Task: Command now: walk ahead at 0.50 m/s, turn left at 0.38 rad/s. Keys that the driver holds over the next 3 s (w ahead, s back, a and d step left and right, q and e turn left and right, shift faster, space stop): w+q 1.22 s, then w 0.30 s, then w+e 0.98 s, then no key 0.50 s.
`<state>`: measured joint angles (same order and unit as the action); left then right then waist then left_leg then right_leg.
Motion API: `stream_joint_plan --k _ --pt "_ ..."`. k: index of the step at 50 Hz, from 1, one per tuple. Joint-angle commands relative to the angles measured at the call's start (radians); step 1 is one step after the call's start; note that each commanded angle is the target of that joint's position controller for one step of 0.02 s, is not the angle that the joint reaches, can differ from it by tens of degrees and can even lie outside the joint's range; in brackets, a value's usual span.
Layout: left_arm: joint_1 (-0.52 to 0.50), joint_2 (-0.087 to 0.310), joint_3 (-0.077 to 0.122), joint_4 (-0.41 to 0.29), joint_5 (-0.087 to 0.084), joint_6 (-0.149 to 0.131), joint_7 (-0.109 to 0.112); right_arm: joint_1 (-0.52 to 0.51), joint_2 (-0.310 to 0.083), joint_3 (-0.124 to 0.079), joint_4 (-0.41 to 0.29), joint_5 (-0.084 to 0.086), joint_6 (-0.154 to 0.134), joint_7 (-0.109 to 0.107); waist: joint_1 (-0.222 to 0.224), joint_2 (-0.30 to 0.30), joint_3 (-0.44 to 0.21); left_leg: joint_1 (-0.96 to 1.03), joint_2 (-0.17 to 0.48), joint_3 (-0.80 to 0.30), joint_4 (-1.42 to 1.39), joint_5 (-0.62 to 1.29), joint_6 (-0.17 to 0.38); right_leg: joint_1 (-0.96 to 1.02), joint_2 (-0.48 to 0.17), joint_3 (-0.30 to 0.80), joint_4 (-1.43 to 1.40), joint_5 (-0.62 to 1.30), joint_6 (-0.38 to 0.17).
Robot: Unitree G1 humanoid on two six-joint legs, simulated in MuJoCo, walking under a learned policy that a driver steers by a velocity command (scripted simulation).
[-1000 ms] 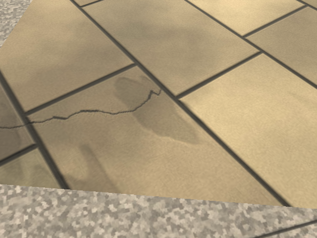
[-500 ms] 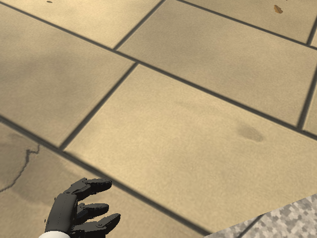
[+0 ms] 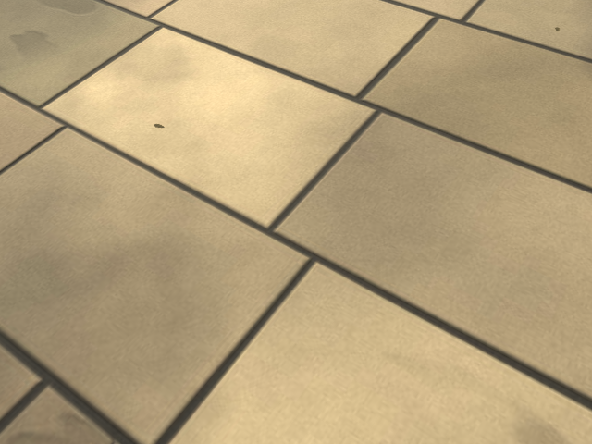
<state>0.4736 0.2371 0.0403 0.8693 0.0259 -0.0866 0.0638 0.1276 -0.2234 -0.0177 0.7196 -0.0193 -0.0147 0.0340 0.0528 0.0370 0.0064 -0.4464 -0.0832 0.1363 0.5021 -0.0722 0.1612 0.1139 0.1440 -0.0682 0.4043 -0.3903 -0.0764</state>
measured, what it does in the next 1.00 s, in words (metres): walks ahead, turning left: right foot, then left foot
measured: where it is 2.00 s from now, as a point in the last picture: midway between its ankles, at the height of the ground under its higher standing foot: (175, 277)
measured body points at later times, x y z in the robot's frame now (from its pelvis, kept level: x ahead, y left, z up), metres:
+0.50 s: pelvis +0.30 -0.04 +0.00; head +0.33 -0.04 +0.45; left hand +0.44 +0.24 -0.07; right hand +0.40 -0.31 -0.12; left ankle +0.13 +0.03 -0.66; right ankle +0.41 -0.12 -0.72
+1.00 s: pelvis +0.52 +0.10 -0.01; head +0.55 +0.13 +0.44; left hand +0.36 +0.32 -0.14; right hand +0.84 +0.03 -0.08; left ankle +0.56 +0.20 -0.72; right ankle +0.44 -0.11 -0.66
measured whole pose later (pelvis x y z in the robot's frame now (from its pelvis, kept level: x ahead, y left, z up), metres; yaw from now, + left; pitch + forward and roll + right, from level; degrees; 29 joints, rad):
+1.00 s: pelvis +0.52 +0.10 -0.01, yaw +37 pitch +2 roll -1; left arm 0.40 0.27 0.04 0.82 0.02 -0.04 0.00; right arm 0.08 -0.27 -0.05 0.61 -0.04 -0.01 0.05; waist 0.05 -0.01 0.04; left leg -0.50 -0.05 0.08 0.67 -0.19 0.11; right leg -0.15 -0.11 -0.16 0.97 -0.46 0.04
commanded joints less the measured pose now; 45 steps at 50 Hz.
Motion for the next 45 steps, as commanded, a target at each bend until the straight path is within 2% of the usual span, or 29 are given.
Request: stream_joint_plan --k 1,2,3,4,5,7,9,11,13,15,17,19,20,21,22,23,24,25,26,28,29,31,34,36,39,42,43,45 --pt "-0.122 0.109 0.031 -0.156 0.0 -0.01 0.005 0.389 -0.223 -0.085 0.063 -0.005 -0.015 -0.024 -0.194 0.13 -0.204 0.723 0.267 -0.363 0.076 0.256 0.186 -0.564 -0.12 0.013 0.94 0.104 0.113" --pt "-0.06 0.082 0.015 -0.192 -0.009 -0.011 -0.01 0.327 -0.235 -0.088 0.042 0.017 -0.015 -0.024 -0.12 0.151 -0.3 0.799 0.427 -0.821 -0.074 0.078 0.362 -0.812 -0.038 0.136 1.19 -0.129 0.132" --pt "-0.151 0.127 0.014 -0.214 0.002 -0.025 -0.027 0.243 -0.194 -0.088 -0.004 0.026 -0.011 -0.032 -0.126 -0.009 -0.168 0.653 0.394 -0.778 -0.202 -0.144 0.335 -0.896 -0.117 0.211 1.144 0.006 0.107" --pt "-0.204 0.144 0.015 -0.234 -0.002 -0.035 -0.043 0.195 -0.16 -0.079 -0.012 0.02 -0.01 -0.036 -0.096 -0.066 -0.077 0.516 0.365 -0.702 -0.259 -0.194 0.29 -0.889 -0.144 0.188 1.086 0.068 0.094" --pt "-0.207 0.14 0.014 -0.234 0.007 -0.035 -0.053 0.175 -0.129 -0.069 -0.01 0.016 -0.016 -0.036 -0.054 -0.149 -0.004 0.382 0.319 -0.62 -0.292 -0.118 0.236 -0.846 -0.167 0.169 1.011 0.093 0.082" --pt "-0.187 0.11 0.001 -0.243 0.026 0.004 -0.063 0.191 -0.151 -0.069 0.0 0.016 -0.042 -0.041 -0.017 -0.129 0.043 0.219 0.258 -0.534 -0.313 0.009 0.211 -0.765 -0.199 0.153 0.904 0.071 0.102" --pt "-0.201 0.084 -0.011 -0.258 0.032 0.029 -0.067 0.217 -0.182 -0.074 0.013 0.015 -0.063 -0.035 -0.009 -0.083 0.047 0.155 0.198 -0.448 -0.314 0.111 0.178 -0.736 -0.218 0.114 0.758 0.084 0.115" --pt "-0.289 0.065 -0.026 -0.295 0.022 0.032 -0.075 0.238 -0.189 -0.074 0.019 0.013 -0.064 -0.033 -0.034 -0.022 0.055 0.116 0.142 -0.387 -0.314 0.161 0.137 -0.703 -0.219 0.075 0.557 0.174 0.128" --pt "-0.377 0.042 -0.039 -0.314 0.018 0.036 -0.083 0.27 -0.187 -0.077 0.027 0.011 -0.058 -0.023 -0.081 0.021 0.045 0.129 0.106 -0.358 -0.285 0.196 0.087 -0.651 -0.198 0.051 0.376 0.288 0.128" --pt "-0.431 0.051 -0.039 -0.323 0.006 0.034 -0.082 0.311 -0.203 -0.083 0.032 0.012 -0.053 -0.018 -0.124 0.042 0.009 0.2 0.113 -0.372 -0.239 0.262 0.06 -0.621 -0.167 0.035 0.279 0.364 0.124" --pt "-0.465 0.074 -0.034 -0.337 -0.001 0.024 -0.076 0.329 -0.214 -0.087 0.027 0.008 -0.049 -0.021 -0.143 0.05 -0.011 0.269 0.139 -0.417 -0.186 0.287 0.044 -0.604 -0.149 0.049 0.219 0.356 0.11" --pt "-0.422 0.107 -0.02 -0.334 -0.001 0.011 -0.07 0.298 -0.228 -0.092 0.011 0.004 -0.047 -0.032 -0.108 0.053 -0.035 0.31 0.168 -0.475 -0.112 0.288 0.015 -0.523 -0.13 0.076 0.143 0.29 0.092" --pt "-0.343 0.128 -0.01 -0.312 0.001 0.005 -0.063 0.269 -0.239 -0.095 0.002 0.004 -0.048 -0.033 -0.061 0.043 -0.066 0.303 0.161 -0.48 -0.03 0.328 -0.005 -0.422 -0.113 0.073 0.101 0.25 0.079" --pt "-0.227 0.158 0.004 -0.284 0.014 -0.008 -0.051 0.25 -0.224 -0.09 -0.007 0.009 -0.053 -0.029 0.003 -0.004 -0.129 0.255 0.109 -0.437 0.137 0.312 -0.03 -0.254 -0.15 0.104 0.056 0.251 0.05" --pt "-0.056 0.233 0.025 -0.279 0.039 -0.015 -0.034 0.235 -0.156 -0.07 -0.047 0.021 -0.062 -0.024 0.076 -0.115 -0.274 0.136 0.06 -0.358 0.409 0.075 -0.06 -0.035 -0.385 0.331 0.023 0.044 -0.009" --pt "-0.065 0.315 0.043 -0.281 0.055 0.002 -0.028 0.329 -0.086 -0.053 -0.083 0.04 -0.06 -0.027 0.012 -0.324 -0.33 -0.163 -0.071 -0.234 0.645 -0.493 -0.088 0.136 -0.605 0.752 -0.091 -0.052 -0.11" --pt "-0.095 0.257 0.044 -0.276 0.037 0.015 -0.032 0.336 -0.161 -0.061 -0.065 0.005 -0.042 -0.034 -0.005 -0.257 -0.281 -0.279 0.011 -0.224 0.774 -0.461 -0.082 0.078 -0.604 0.855 -0.112 -0.183 -0.158" --pt "-0.143 0.158 0.021 -0.284 0.024 0.016 -0.038 0.262 -0.172 -0.065 -0.063 -0.009 -0.032 -0.029 -0.004 -0.131 -0.165 -0.295 0.054 -0.224 0.796 -0.362 -0.085 -0.027 -0.547 0.7 -0.118 -0.194 -0.136" --pt "-0.17 0.115 0.009 -0.271 0.015 0.012 -0.045 0.212 -0.156 -0.062 -0.071 -0.012 -0.029 -0.019 -0.014 -0.088 -0.087 -0.275 0.081 -0.216 0.757 -0.299 -0.094 -0.129 -0.49 0.539 -0.137 -0.066 -0.109" --pt "-0.174 0.101 0.007 -0.242 0.006 0.005 -0.046 0.195 -0.14 -0.061 -0.07 -0.022 -0.008 0.005 -0.038 -0.134 -0.029 -0.225 0.119 -0.206 0.707 -0.262 -0.115 -0.231 -0.404 0.333 -0.179 0.137 -0.057" --pt "-0.164 0.115 0.012 -0.228 0.003 -0.004 -0.049 0.212 -0.129 -0.059 -0.07 -0.025 0.005 0.014 -0.053 -0.168 -0.028 -0.211 0.12 -0.195 0.707 -0.253 -0.124 -0.252 -0.412 0.292 -0.181 0.24 -0.066" --pt "-0.141 0.119 0.017 -0.203 -0.005 -0.018 -0.059 0.171 -0.119 -0.056 -0.086 -0.027 0.017 0.022 -0.059 -0.149 -0.02 -0.238 0.128 -0.195 0.703 -0.216 -0.137 -0.255 -0.418 0.223 -0.203 0.355 -0.083" --pt "-0.123 0.133 0.023 -0.168 -0.003 -0.021 -0.061 0.078 -0.109 -0.051 -0.118 -0.028 0.021 0.027 -0.052 -0.127 0.01 -0.304 0.146 -0.195 0.634 -0.122 -0.151 -0.239 -0.422 0.125 -0.241 0.393 -0.091" --pt "-0.116 0.138 0.026 -0.15 0.0 -0.019 -0.062 0.025 -0.099 -0.045 -0.13 -0.024 0.021 0.032 -0.045 -0.125 0.025 -0.299 0.149 -0.175 0.534 -0.045 -0.15 -0.231 -0.402 0.051 -0.241 0.42 -0.075" --pt "-0.105 0.158 0.033 -0.13 -0.002 -0.016 -0.061 -0.072 -0.08 -0.033 -0.157 -0.017 0.015 0.047 -0.021 -0.13 0.049 -0.229 0.153 -0.124 0.338 0.032 -0.128 -0.225 -0.39 -0.03 -0.243 0.412 -0.05" --pt "-0.065 0.185 0.042 -0.102 -0.002 -0.002 -0.055 -0.138 -0.084 -0.031 -0.184 -0.019 0.013 0.055 0.002 -0.129 0.073 -0.178 0.137 -0.058 0.211 -0.041 -0.09 -0.16 -0.412 -0.076 -0.217 0.47 -0.031" --pt "-0.049 0.192 0.044 -0.091 -0.002 0.006 -0.053 -0.149 -0.087 -0.033 -0.191 -0.022 0.013 0.053 0.007 -0.13 0.075 -0.163 0.122 -0.036 0.18 -0.081 -0.074 -0.127 -0.418 -0.092 -0.185 0.542 -0.025" --pt "-0.031 0.222 0.05 -0.072 -0.001 0.02 -0.047 -0.109 -0.101 -0.042 -0.186 -0.028 0.011 0.041 -0.017 -0.144 0.036 -0.066 0.055 0.008 0.136 -0.192 -0.034 -0.068 -0.422 -0.138 -0.032 0.884 -0.012"
Next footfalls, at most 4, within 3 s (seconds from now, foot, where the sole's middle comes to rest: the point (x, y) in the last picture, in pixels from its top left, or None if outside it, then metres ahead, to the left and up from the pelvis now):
0.44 right None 0.45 -0.11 -0.76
0.94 left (241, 392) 0.59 0.22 -0.76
1.46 right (228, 273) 0.92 0.30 -0.76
1.92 left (115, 265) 0.94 0.61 -0.76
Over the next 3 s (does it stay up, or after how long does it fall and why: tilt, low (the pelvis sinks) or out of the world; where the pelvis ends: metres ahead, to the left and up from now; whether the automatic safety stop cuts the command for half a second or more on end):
stays up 1.31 0.65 0.01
